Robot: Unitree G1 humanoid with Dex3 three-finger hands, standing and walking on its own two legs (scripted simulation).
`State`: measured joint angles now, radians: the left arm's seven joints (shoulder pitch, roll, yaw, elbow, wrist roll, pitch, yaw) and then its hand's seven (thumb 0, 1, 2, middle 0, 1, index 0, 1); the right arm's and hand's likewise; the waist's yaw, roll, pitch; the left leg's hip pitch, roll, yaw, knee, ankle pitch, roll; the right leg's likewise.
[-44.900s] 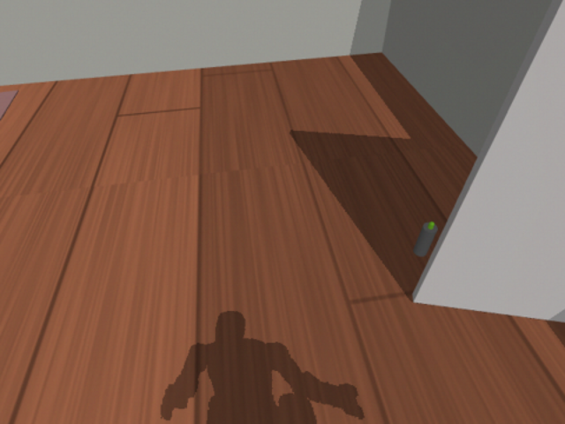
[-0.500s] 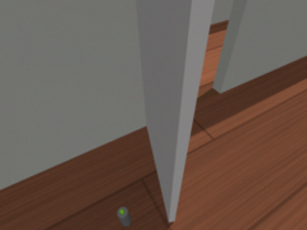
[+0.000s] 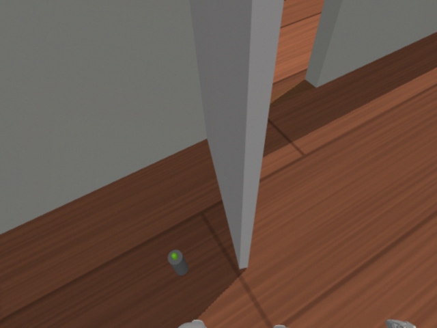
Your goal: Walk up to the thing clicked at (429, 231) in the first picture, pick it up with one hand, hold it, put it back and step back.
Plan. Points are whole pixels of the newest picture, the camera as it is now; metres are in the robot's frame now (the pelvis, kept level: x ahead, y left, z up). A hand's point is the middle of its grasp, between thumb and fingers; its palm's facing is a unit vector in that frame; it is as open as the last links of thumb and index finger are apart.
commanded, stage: step back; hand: left
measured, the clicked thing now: (178, 262) +0.45 +0.23 -0.66
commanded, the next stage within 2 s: none
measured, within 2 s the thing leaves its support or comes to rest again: neither
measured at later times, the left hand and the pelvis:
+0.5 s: hand out of the picture +0.00 +0.31 -0.15, palm faces -0.04 -0.93 -0.35, open 7.4 cm; pelvis -0.10 +0.05 +0.01, yaw -1 degrees
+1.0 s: hand out of the picture -0.09 +0.31 -0.14, palm faces -0.04 -0.92 -0.38, open 7.4 cm; pelvis -0.24 +0.05 -0.01, yaw -1 degrees
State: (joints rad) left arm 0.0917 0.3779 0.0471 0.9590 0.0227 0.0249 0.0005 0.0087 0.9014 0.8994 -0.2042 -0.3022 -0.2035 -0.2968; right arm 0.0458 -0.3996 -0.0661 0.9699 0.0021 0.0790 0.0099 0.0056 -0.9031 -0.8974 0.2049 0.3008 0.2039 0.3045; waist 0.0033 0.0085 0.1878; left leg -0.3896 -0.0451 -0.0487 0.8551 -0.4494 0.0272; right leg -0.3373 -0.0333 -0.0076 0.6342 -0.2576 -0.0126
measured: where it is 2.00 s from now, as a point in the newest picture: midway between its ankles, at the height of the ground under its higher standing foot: outside the picture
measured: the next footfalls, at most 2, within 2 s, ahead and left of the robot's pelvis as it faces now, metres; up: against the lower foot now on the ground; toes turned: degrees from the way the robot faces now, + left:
left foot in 0.20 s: -0.05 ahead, +0.14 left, +0.00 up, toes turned +0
right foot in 0.62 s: -0.11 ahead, -0.07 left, +0.00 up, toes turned +0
